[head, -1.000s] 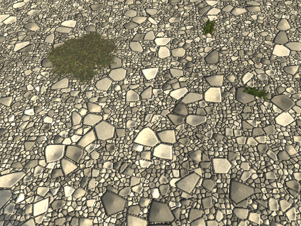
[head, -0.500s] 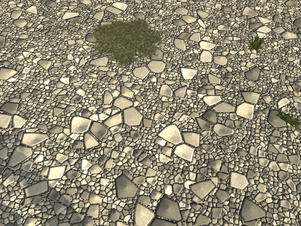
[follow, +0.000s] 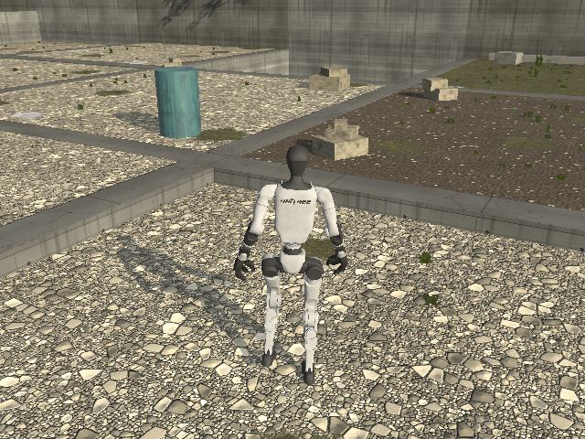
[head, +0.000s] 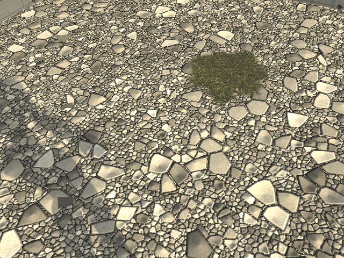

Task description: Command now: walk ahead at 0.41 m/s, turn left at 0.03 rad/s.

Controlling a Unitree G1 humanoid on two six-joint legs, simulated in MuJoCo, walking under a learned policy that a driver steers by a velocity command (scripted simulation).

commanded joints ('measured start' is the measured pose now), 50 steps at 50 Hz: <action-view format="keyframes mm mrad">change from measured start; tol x32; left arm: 1 35 121 30 -13 -15 -29 -12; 34 -399 23 15 -169 20 46 -94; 50 -55 105 52 0 -7 -27 -19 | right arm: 1 -112 -61 -4 -84 -10 -17 10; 50 111 -15 9 38 20 -12 -13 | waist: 1 5 -165 100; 14 -155 169 -268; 34 -68 17 108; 41 74 -224 -319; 50 -54 -73 33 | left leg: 1 -247 81 81 -30 69 -33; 12 402 21 132 -529 128 16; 14 848 483 -407 -652 -194 109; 20 378 320 -76 -815 108 102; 37 601 331 341 -516 1054 69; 39 429 311 360 -96 854 41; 41 -187 38 182 485 -285 -41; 50 -88 195 96 116 83 -21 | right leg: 1 86 -220 261 -192 7 -145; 12 -79 -168 198 195 579 -78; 14 -478 18 47 720 -220 -23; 16 -570 -53 68 896 -182 -45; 38 -219 58 -186 267 -10 -140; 41 428 -411 761 20 -50 -387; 50 -61 -205 81 -155 431 -161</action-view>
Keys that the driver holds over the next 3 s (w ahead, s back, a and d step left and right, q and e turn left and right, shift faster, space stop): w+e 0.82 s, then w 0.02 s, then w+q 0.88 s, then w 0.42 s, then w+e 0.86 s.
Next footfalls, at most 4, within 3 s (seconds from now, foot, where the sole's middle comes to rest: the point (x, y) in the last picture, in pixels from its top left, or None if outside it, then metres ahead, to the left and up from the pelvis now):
0.26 left None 0.26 0.12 -0.79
0.78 right None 0.49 -0.14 -0.79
1.34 left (226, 190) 0.83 -0.13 -0.79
1.86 right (261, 140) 1.11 -0.33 -0.79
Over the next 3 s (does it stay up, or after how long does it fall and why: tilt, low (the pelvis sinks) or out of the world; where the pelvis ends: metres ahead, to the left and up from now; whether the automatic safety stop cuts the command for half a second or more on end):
stays up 1.50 -0.30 -0.03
